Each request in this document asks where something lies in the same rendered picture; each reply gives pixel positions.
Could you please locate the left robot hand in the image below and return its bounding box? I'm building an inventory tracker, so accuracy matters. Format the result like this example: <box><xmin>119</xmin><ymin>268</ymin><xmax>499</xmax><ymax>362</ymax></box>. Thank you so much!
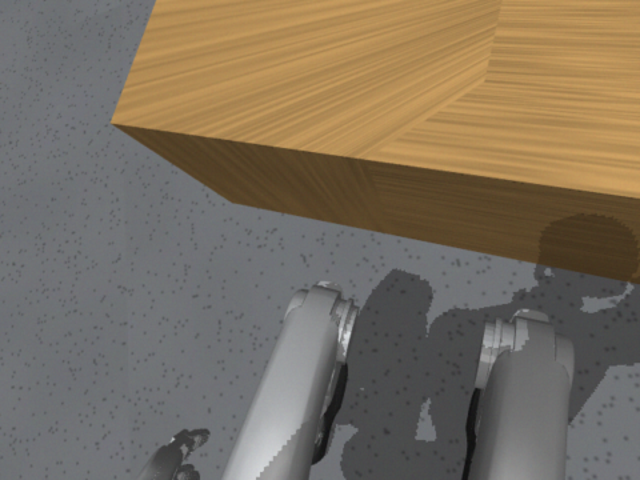
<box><xmin>136</xmin><ymin>429</ymin><xmax>210</xmax><ymax>480</ymax></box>

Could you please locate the right robot foot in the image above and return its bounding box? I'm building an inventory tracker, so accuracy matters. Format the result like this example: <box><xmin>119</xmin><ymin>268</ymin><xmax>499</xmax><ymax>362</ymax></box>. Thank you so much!
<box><xmin>462</xmin><ymin>388</ymin><xmax>481</xmax><ymax>480</ymax></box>

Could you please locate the left robot foot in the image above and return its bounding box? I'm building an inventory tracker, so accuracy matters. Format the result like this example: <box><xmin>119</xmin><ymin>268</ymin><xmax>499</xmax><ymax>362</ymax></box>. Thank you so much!
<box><xmin>311</xmin><ymin>362</ymin><xmax>348</xmax><ymax>465</ymax></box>

